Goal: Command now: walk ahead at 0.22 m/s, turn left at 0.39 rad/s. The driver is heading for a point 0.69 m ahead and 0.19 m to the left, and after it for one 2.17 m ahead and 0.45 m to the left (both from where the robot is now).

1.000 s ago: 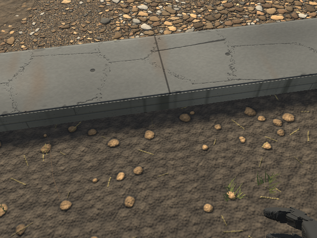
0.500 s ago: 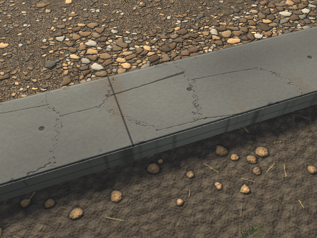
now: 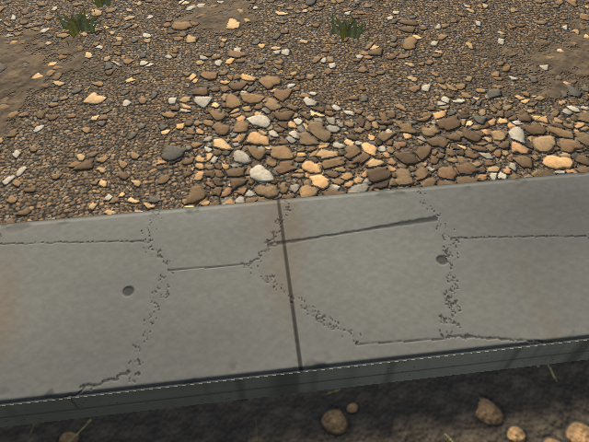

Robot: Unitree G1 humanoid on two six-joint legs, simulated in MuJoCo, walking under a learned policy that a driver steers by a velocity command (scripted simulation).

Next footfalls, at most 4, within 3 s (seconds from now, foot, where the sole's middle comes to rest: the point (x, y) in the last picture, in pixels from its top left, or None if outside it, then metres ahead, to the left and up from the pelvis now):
0.06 left None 0.21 0.10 -0.78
0.54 right None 0.25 -0.11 -0.78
0.98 left None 0.17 0.16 -0.78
1.28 right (286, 441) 0.47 0.08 -0.78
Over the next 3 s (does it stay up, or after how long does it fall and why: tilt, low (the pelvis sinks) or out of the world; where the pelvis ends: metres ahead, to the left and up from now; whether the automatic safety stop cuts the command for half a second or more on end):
stays up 0.68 0.26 0.10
